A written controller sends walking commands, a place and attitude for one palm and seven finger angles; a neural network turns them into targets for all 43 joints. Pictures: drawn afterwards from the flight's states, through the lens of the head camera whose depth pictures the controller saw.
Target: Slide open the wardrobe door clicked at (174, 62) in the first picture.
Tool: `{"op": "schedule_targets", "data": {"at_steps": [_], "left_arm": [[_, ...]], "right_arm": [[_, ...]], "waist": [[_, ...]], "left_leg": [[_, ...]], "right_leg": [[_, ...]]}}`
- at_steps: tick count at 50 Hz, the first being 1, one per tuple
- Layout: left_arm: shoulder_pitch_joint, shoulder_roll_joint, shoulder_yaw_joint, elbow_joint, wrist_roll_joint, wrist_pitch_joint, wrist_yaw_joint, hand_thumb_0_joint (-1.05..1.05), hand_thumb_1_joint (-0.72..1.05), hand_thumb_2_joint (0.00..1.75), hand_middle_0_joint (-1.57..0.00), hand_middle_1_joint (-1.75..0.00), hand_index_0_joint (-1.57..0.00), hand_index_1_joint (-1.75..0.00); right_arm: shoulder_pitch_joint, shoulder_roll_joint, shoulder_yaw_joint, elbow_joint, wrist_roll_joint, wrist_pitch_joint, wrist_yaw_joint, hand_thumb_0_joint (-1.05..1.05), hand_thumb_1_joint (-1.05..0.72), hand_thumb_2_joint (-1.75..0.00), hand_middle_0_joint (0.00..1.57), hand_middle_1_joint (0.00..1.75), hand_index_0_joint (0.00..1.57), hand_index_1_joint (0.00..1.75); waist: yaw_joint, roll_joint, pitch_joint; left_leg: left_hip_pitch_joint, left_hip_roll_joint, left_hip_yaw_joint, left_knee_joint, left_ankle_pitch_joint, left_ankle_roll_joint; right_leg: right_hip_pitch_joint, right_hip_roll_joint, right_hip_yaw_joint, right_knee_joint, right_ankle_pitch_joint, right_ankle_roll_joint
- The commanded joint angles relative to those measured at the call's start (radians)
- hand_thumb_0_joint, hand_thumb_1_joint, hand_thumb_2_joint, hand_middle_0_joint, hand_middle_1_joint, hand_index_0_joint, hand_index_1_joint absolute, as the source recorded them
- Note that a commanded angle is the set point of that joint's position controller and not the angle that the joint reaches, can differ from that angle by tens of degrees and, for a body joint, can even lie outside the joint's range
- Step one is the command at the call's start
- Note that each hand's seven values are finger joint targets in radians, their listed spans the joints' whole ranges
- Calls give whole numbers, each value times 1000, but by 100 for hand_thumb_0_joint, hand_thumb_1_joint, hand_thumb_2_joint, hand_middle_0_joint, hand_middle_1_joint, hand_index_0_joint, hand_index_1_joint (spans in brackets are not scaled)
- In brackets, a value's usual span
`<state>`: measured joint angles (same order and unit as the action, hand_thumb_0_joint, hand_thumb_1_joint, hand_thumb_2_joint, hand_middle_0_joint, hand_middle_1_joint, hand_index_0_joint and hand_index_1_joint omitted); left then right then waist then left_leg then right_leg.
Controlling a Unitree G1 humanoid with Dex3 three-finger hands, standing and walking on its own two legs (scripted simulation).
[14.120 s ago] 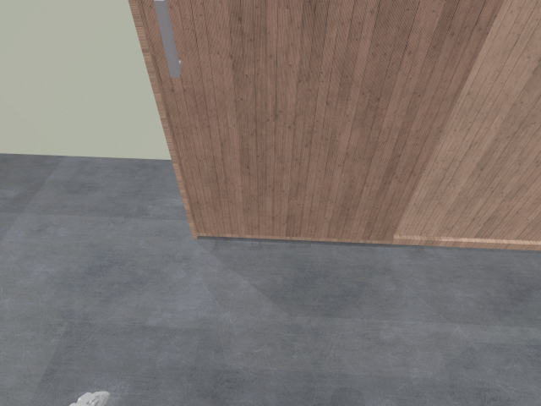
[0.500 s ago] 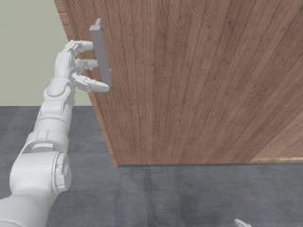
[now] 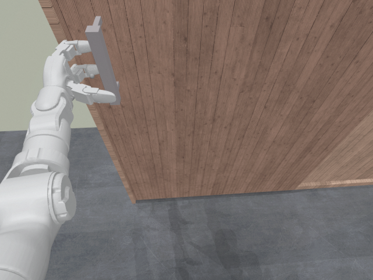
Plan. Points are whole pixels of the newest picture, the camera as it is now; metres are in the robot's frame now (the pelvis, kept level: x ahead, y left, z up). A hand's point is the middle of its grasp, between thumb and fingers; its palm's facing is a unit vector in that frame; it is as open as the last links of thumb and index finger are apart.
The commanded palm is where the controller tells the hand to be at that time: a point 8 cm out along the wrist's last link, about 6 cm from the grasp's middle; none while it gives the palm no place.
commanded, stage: feel for the door with the fingertips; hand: left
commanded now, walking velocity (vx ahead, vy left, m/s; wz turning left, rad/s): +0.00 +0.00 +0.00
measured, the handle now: (107, 64) +0.55 +0.15 +0.16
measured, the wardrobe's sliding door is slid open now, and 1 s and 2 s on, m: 0.00 0.00 0.00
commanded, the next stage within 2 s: slide the fingers in behind the handle in 0.14 s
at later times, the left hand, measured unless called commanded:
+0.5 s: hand (92, 78) +0.50 +0.17 +0.16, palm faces +0.03 -1.00 -0.01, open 14.0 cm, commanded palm +0.47 +0.22 +0.16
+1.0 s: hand (94, 82) +0.48 +0.16 +0.17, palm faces +0.04 -1.00 -0.02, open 14.0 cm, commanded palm +0.46 +0.21 +0.16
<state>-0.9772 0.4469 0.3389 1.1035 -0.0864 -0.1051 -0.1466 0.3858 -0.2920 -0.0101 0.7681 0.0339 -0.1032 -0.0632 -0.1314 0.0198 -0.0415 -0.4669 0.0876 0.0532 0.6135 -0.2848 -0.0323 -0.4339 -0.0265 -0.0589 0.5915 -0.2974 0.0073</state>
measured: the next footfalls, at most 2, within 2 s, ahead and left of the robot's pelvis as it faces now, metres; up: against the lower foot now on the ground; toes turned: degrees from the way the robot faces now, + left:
none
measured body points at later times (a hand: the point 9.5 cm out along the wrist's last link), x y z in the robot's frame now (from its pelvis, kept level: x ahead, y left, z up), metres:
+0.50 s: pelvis +0.01 +0.01 +0.00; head +0.05 +0.01 +0.45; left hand +0.49 +0.22 +0.17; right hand +0.03 -0.26 -0.12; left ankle +0.01 +0.14 -0.73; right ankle -0.01 -0.12 -0.73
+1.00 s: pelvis -0.01 +0.00 +0.00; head +0.03 +0.00 +0.45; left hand +0.47 +0.21 +0.17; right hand +0.06 -0.27 -0.12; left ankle +0.01 +0.14 -0.73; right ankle -0.01 -0.12 -0.73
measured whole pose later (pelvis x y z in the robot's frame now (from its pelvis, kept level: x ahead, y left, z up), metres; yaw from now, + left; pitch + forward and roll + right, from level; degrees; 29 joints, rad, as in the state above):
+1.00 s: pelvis -0.01 +0.00 +0.00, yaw +1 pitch +6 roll -1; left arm -0.94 0.37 0.27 1.05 -0.10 -0.10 -0.11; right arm 0.33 -0.27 0.01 0.75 0.04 -0.11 -0.06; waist -0.10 0.02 -0.04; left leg -0.44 0.08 0.04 0.62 -0.28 -0.03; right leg -0.40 -0.03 -0.07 0.59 -0.30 0.01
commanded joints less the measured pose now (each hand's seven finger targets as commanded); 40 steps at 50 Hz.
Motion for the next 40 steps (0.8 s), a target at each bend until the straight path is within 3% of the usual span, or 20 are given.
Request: {"op": "schedule_targets", "data": {"at_steps": [1, 2, 4, 6, 9, 12, 16, 20, 23, 24, 25, 26, 28, 29, 31, 34, 38, 39, 40], "left_arm": [[-531, 252, 30, -217, -8, -92, 13, 0, -50, 30, -30, -120, -30, -120], [-558, 249, 19, -221, -1, -95, 13, 0, -50, 30, -30, -120, -30, -120], [-549, 295, 51, -213, 8, -97, 15, 0, -50, 30, -30, -120, -30, -120], [-538, 274, 40, -217, 5, -96, 10, 0, -50, 30, -30, -120, -30, -120], [-536, 223, 2, -178, 3, -84, 2, 0, -50, 30, -30, -120, -30, -120], [-560, 245, 18, -157, -5, -72, -4, 0, -50, 30, -30, -120, -30, -120], [-512, 195, 1, -206, -13, -78, -4, 0, -50, 30, -30, -120, -30, -120], [-493, 151, -26, -269, -20, -78, 6, 0, -50, 30, -30, -120, -30, -120], [-478, 139, -22, -309, -30, -69, 18, 0, -50, 30, -30, -120, -30, -120], [-469, 188, 19, -329, -28, -73, 27, 0, -50, 30, -30, -120, -30, -120], [-457, 165, -1, -339, -28, -68, 29, 0, -50, 30, -30, -120, -30, -120], [-466, 151, -10, -338, -25, -65, 35, 0, -50, 30, -30, -120, -30, -120], [-465, 141, -16, -367, -18, -66, 50, 0, -50, 30, -30, -120, -30, -120], [-461, 158, -9, -378, -9, -68, 59, 0, -50, 30, -30, -120, -30, -120], [-426, 149, -3, -397, -13, -65, 66, 0, -50, 30, -30, -120, -30, -120], [-416, 101, -45, -376, -15, -47, 64, 0, -50, 30, -30, -120, -30, -120], [-448, 126, -26, -307, -27, -20, 55, 0, -50, 30, -30, -120, -30, -120], [-452, 164, 5, -297, -21, -23, 56, 0, -50, 30, -30, -120, -30, -120], [-463, 154, -10, -306, -21, -28, 53, 0, -50, 30, -30, -120, -30, -120]], "right_arm": [[68, -142, -48, -84, -2, -42, -12, 0, -90, -90, 20, 30, 20, 30], [71, -142, -48, -81, -4, -42, -10, 0, -90, -90, 20, 30, 20, 30], [80, -150, -50, -81, -7, -39, -9, 0, -90, -90, 20, 30, 20, 30], [73, -143, -49, -91, -6, -38, -7, 0, -90, -90, 20, 30, 20, 30], [82, -145, -48, -88, -7, -39, -6, 0, -90, -90, 20, 30, 20, 30], [86, -151, -50, -87, -4, -35, -8, 0, -90, -90, 20, 30, 20, 30], [82, -140, -51, -98, -7, -37, -1, 0, -90, -90, 20, 30, 20, 30], [74, -135, -53, -107, -5, -36, 2, 0, -90, -90, 20, 30, 20, 30], [62, -133, -53, -111, -2, -35, 2, 0, -90, -90, 20, 30, 20, 30], [64, -139, -55, -110, -5, -35, -1, 0, -90, -90, 20, 30, 20, 30], [48, -131, -53, -117, 0, -35, 0, 0, -90, -90, 20, 30, 20, 30], [49, -128, -50, -113, 0, -34, -1, 0, -90, -90, 20, 30, 20, 30], [38, -123, -51, -115, -1, -38, 1, 0, -90, -90, 20, 30, 20, 30], [41, -128, -52, -111, -3, -36, -1, 0, -90, -90, 20, 30, 20, 30], [28, -121, -51, -117, -2, -39, 2, 0, -90, -90, 20, 30, 20, 30], [13, -119, -48, -115, 2, -36, -2, 0, -90, -90, 20, 30, 20, 30], [0, -123, -42, -111, 7, -30, -8, 0, -90, -90, 20, 30, 20, 30], [5, -128, -42, -107, 2, -28, -12, 0, -90, -90, 20, 30, 20, 30], [-1, -125, -39, -112, 4, -28, -12, 0, -90, -90, 20, 30, 20, 30]], "waist": [[-1, 10, -371], [-9, 33, -367], [1, 22, -390], [5, 47, -412], [-14, 23, -372], [-20, 0, -364], [0, 61, -408], [3, 56, -411], [12, 35, -408], [24, 16, -420], [25, 45, -417], [21, 24, -399], [27, 52, -386], [24, 33, -392], [41, 49, -407], [25, 22, -357], [19, -24, -291], [25, -33, -301], [26, -22, -319]], "left_leg": [[184, -82, -29, -31, 227, 50], [191, -82, -31, -29, 237, 48], [191, -83, -32, -24, 249, 49], [204, -82, -31, -23, 273, 46], [202, -78, -34, -18, 272, 45], [188, -74, -37, -24, 244, 45], [239, -72, -42, -10, 317, 38], [260, -65, -49, -13, 341, 36], [261, -65, -48, -20, 339, 36], [260, -65, -50, -19, 352, 39], [261, -67, -44, -23, 344, 38], [252, -68, -45, -25, 337, 39], [254, -68, -43, -29, 329, 37], [263, -66, -47, -31, 337, 38], [269, -69, -44, -33, 349, 36], [254, -70, -35, -41, 309, 40], [200, -77, -29, -58, 213, 45], [202, -78, -29, -57, 211, 47], [202, -80, -29, -59, 220, 47]], "right_leg": [[119, 49, 34, -60, 345, -10], [107, 49, 34, -58, 352, -10], [120, 50, 34, -52, 360, -12], [127, 49, 34, -46, 384, -13], [90, 53, 25, -48, 366, -11], [78, 52, 27, -54, 341, -10], [75, 54, 20, -38, 368, -14], [75, 57, 13, -37, 364, -14], [90, 60, 10, -41, 365, -15], [111, 61, 10, -37, 375, -17], [110, 59, 13, -40, 375, -16], [112, 60, 10, -42, 373, -17], [107, 61, 10, -44, 361, -17], [114, 61, 7, -44, 362, -18], [134, 60, 9, -43, 379, -19], [127, 61, 8, -57, 362, -17], [118, 54, 15, -78, 309, -15], [124, 53, 18, -78, 305, -14], [137, 49, 20, -74, 319, -15]]}}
